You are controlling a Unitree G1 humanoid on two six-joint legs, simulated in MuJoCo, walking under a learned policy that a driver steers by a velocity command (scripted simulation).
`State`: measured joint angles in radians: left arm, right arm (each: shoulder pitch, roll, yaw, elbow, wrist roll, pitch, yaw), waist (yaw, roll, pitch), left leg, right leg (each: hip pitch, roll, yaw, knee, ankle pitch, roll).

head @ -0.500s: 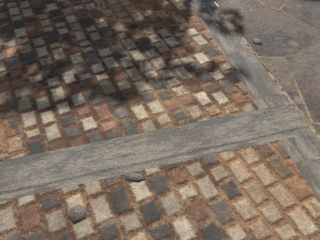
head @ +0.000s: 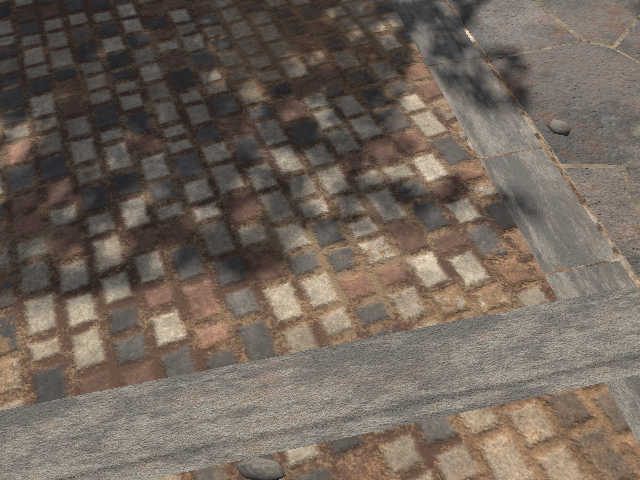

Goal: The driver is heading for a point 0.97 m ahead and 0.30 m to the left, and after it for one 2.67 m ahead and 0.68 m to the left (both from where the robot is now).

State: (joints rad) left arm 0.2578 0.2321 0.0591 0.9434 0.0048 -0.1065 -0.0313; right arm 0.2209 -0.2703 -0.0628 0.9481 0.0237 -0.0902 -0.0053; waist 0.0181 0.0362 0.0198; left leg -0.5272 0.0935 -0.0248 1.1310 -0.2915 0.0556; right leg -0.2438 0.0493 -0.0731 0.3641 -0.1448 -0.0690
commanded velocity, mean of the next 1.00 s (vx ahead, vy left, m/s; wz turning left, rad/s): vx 0.24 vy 0.00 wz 0.00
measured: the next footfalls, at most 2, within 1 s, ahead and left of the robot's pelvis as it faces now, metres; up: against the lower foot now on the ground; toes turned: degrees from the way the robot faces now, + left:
left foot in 0.36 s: +0.39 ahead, +0.15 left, +0.00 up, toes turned +2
right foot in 0.76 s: +0.39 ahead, -0.09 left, +0.00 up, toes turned +0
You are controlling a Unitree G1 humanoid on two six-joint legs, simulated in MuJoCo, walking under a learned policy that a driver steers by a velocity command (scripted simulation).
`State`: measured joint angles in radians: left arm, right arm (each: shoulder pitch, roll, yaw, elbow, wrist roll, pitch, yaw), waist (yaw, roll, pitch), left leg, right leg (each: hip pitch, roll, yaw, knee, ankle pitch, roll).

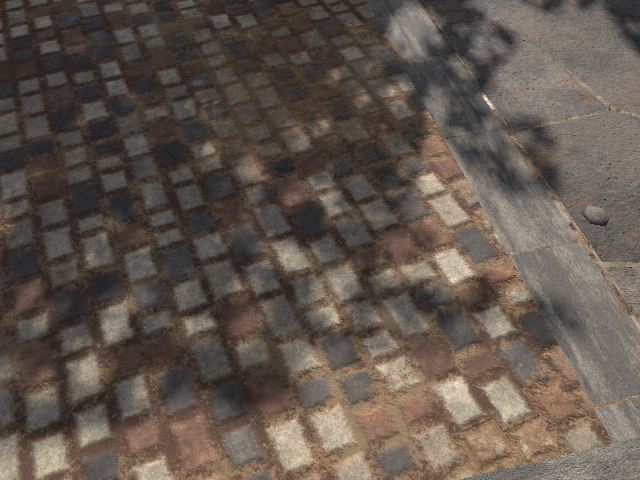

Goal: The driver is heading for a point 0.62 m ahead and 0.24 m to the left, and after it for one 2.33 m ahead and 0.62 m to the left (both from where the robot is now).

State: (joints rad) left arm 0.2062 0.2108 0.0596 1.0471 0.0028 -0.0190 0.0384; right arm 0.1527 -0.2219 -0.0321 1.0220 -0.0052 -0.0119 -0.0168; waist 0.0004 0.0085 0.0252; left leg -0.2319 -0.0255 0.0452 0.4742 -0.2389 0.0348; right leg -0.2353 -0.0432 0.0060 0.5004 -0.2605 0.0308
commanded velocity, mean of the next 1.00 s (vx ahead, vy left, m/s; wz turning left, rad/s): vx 0.02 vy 0.00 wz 0.38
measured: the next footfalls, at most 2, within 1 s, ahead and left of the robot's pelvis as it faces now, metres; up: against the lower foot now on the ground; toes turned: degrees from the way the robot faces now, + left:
right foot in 1.00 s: +0.12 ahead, -0.06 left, +0.00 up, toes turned +27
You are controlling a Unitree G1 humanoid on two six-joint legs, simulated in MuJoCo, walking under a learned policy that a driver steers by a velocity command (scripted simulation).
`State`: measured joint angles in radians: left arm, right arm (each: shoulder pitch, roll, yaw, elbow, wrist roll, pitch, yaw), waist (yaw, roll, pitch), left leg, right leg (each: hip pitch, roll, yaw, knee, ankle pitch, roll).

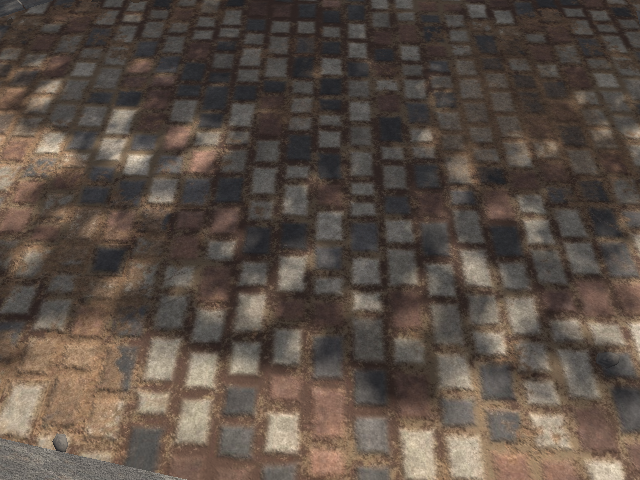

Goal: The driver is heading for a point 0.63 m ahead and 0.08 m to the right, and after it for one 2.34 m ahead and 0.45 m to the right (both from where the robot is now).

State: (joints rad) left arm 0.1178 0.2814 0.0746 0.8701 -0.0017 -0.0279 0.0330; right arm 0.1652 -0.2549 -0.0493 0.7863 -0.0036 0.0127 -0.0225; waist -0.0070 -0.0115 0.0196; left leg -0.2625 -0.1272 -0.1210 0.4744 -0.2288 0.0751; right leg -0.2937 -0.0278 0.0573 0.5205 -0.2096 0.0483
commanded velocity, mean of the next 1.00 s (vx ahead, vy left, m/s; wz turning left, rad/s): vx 0.38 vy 0.00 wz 0.04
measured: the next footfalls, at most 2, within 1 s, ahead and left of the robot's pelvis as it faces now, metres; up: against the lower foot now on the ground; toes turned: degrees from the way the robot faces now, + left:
left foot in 0.28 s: +0.08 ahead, +0.11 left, +0.00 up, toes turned +0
right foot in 0.72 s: +0.45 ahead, -0.11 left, +0.00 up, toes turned -1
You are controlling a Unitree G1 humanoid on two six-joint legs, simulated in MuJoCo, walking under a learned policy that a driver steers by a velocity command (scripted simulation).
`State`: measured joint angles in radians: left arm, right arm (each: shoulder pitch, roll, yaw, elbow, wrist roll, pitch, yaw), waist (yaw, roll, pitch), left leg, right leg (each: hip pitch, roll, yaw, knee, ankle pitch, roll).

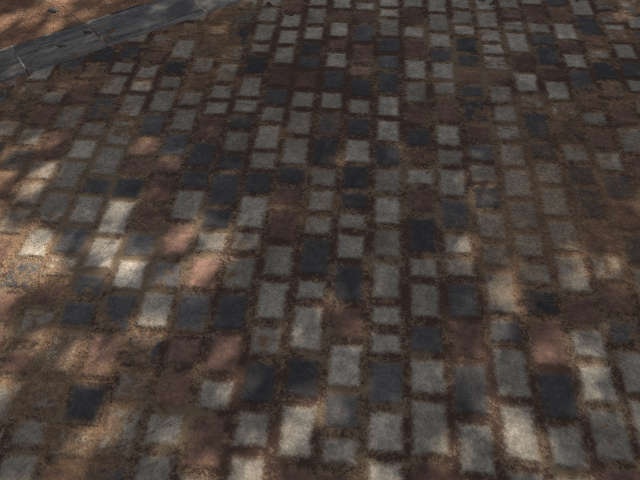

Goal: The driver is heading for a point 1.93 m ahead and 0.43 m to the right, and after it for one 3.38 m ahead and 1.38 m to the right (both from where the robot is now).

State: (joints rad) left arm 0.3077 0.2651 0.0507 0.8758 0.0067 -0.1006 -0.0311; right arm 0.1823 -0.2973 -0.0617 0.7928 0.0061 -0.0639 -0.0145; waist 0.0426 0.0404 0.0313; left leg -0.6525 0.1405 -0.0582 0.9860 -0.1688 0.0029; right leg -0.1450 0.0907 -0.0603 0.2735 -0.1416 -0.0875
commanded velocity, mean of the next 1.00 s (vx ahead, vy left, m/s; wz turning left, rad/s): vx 0.10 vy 0.00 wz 0.00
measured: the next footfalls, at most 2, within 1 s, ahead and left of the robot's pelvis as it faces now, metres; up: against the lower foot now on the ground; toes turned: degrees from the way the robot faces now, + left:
left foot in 0.22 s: +0.29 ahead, +0.14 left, +0.00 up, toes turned +1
right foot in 0.52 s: +0.23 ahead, -0.10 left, +0.00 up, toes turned -1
